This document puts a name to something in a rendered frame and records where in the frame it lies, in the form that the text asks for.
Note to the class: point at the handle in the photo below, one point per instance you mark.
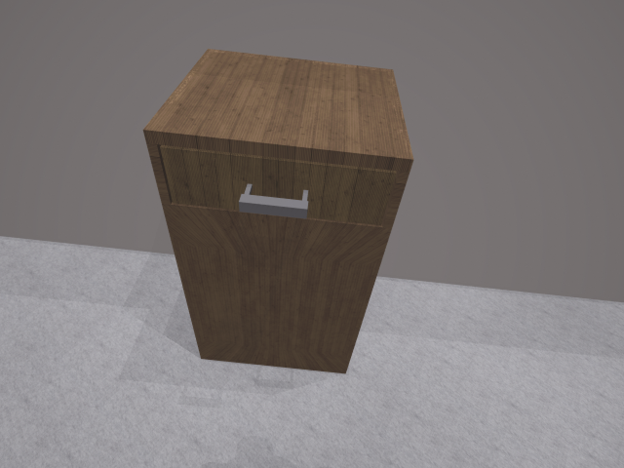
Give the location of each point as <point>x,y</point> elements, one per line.
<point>273,206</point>

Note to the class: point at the cabinet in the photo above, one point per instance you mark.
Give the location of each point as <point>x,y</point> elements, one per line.
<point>275,290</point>

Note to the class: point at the drawer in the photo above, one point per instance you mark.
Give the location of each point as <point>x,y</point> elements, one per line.
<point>217,179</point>

